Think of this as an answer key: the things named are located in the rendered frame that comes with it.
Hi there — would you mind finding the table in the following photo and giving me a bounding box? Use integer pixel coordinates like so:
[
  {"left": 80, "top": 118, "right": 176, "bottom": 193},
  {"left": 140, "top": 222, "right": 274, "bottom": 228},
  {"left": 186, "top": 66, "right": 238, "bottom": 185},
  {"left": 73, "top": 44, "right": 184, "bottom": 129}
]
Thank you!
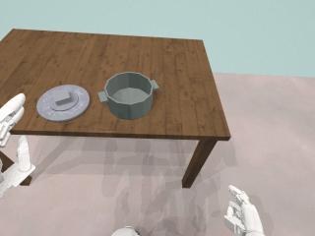
[{"left": 0, "top": 29, "right": 231, "bottom": 189}]

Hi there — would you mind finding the pot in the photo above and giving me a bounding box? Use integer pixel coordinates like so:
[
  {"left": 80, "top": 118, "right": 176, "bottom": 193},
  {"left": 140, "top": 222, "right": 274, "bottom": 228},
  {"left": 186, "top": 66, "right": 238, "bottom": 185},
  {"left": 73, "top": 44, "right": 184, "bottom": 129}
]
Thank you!
[{"left": 97, "top": 72, "right": 159, "bottom": 120}]

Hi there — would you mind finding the left robot hand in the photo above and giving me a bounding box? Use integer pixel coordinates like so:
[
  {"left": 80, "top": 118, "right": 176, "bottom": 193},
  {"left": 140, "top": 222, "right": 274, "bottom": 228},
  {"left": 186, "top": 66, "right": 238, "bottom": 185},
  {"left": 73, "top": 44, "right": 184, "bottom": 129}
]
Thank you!
[{"left": 0, "top": 93, "right": 35, "bottom": 199}]

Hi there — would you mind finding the lid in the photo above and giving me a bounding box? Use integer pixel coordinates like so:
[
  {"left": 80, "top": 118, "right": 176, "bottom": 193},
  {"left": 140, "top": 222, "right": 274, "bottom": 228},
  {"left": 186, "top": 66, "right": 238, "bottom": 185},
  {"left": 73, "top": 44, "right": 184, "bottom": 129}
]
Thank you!
[{"left": 36, "top": 85, "right": 90, "bottom": 122}]

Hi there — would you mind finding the right robot hand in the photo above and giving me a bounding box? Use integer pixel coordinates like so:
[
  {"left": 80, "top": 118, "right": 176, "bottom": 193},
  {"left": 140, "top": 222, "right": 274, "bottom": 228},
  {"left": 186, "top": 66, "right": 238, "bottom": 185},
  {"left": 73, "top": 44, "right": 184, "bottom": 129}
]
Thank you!
[{"left": 224, "top": 185, "right": 264, "bottom": 236}]

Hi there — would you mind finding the knob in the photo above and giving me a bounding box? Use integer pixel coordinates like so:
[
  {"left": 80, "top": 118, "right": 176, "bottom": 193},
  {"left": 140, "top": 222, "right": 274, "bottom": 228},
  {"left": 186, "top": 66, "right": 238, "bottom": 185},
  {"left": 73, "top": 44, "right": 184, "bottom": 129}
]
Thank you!
[{"left": 52, "top": 88, "right": 72, "bottom": 105}]

